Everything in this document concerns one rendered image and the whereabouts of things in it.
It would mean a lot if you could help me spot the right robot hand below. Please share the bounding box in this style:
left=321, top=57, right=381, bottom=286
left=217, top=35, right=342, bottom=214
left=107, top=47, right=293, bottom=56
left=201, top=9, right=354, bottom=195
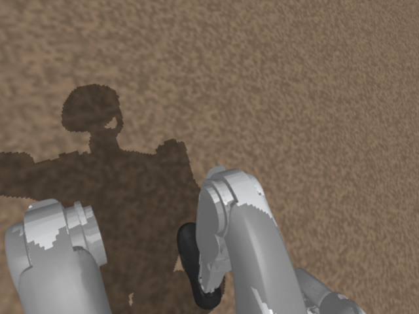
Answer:
left=294, top=268, right=332, bottom=314

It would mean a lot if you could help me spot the right robot arm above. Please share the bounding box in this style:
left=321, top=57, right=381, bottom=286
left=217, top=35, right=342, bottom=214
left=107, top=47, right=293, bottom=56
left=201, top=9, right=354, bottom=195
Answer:
left=319, top=292, right=366, bottom=314

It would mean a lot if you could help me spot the right robot foot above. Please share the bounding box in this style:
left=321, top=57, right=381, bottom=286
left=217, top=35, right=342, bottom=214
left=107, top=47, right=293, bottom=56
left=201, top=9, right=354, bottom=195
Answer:
left=177, top=222, right=221, bottom=310

